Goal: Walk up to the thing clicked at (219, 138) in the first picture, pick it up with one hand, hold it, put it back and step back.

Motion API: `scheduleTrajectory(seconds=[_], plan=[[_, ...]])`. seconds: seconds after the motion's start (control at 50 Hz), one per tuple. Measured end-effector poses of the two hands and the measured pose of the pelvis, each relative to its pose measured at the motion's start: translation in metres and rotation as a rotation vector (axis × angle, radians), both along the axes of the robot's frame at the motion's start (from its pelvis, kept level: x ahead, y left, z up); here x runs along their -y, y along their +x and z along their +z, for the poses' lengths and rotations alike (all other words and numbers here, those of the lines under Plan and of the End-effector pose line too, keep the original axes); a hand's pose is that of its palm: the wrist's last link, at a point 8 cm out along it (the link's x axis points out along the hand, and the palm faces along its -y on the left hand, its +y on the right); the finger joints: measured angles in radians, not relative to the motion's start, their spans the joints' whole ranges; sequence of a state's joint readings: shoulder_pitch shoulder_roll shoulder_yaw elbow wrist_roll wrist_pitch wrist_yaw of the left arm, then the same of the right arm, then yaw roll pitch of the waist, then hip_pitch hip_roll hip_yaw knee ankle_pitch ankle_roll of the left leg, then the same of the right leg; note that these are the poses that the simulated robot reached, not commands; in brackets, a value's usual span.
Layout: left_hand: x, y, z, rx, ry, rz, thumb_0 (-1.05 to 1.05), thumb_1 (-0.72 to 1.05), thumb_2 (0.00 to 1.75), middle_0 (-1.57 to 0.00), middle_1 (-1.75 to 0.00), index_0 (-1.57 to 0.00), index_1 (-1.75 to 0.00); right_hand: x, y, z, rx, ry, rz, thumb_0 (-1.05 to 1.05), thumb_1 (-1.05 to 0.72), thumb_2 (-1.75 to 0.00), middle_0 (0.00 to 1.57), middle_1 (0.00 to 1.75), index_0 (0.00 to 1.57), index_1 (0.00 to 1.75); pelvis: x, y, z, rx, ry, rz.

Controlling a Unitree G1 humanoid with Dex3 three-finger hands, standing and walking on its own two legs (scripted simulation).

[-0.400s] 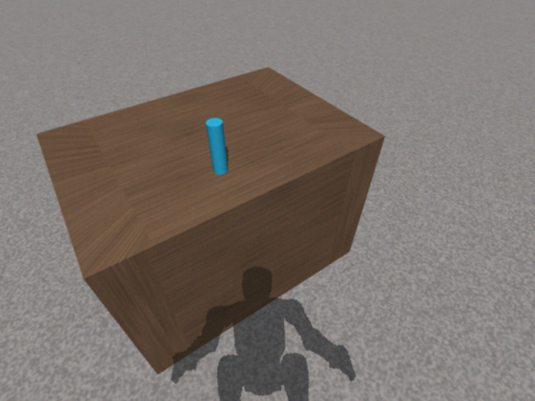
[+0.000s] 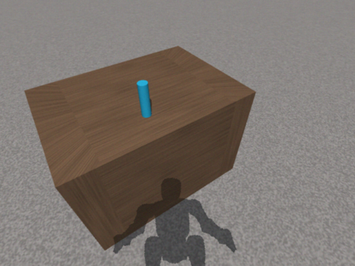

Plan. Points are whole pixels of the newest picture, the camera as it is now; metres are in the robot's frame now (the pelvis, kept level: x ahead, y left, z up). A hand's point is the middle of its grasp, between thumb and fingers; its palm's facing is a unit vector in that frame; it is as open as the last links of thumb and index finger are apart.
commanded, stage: stand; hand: right
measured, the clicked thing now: (144, 99) +0.79 +0.14 -0.05
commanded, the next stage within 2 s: walk up in 0.72 s
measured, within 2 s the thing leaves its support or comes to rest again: neither
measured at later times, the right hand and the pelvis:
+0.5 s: hand out of the picture +0.08 -0.25 -0.16, palm faces -0.03 +0.94 -0.33, open 7.4 cm; pelvis +0.00 +0.00 +0.00, yaw +0 degrees
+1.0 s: hand out of the picture +0.15 -0.23 -0.14, palm faces -0.21 +0.89 -0.41, open 7.4 cm; pelvis +0.04 +0.04 -0.02, yaw +11 degrees
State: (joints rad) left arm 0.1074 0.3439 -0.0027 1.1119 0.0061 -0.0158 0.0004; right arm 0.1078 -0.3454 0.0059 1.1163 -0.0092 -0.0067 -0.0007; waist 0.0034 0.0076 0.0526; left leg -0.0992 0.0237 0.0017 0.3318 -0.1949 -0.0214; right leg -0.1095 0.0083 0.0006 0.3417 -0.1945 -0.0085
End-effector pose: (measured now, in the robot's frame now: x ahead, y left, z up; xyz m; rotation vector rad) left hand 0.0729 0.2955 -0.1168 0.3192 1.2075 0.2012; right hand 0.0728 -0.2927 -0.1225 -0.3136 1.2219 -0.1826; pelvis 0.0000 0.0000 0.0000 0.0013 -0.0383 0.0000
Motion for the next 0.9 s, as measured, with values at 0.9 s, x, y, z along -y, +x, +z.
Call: scheduleTrajectory(seconds=[0.9], plan=[[-0.040,-0.020,0.005,0.117,0.015,0.135,0.00,0.90,0.90,-0.20,-0.30,-0.21,-0.30,0.000,0.033,0.013,-0.050,-0.037,0.131,0.00,-0.90,-0.90,0.20,0.30,0.20,0.30,-0.015,0.019,-0.005,-0.004,-0.022,0.129]])
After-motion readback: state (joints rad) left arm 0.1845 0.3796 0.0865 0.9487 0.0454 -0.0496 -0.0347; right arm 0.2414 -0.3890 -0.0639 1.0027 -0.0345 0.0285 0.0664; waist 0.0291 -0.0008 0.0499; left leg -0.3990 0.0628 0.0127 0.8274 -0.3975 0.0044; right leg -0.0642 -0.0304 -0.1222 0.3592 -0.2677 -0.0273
